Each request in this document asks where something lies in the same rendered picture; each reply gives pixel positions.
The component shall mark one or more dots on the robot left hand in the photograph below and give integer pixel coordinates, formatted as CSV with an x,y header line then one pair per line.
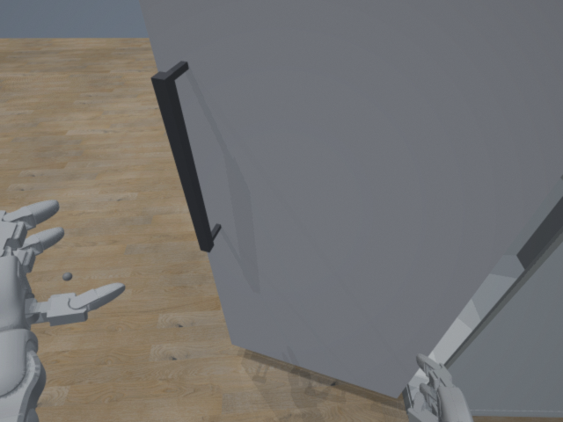
x,y
17,256

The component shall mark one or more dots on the handle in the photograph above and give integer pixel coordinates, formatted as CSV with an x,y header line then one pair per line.
x,y
169,105

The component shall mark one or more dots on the fridge door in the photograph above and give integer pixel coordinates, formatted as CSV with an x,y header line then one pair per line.
x,y
369,161

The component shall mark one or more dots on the robot left forearm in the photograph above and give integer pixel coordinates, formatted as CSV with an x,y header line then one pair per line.
x,y
22,376

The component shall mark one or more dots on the robot right hand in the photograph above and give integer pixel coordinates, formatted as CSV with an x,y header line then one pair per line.
x,y
448,404

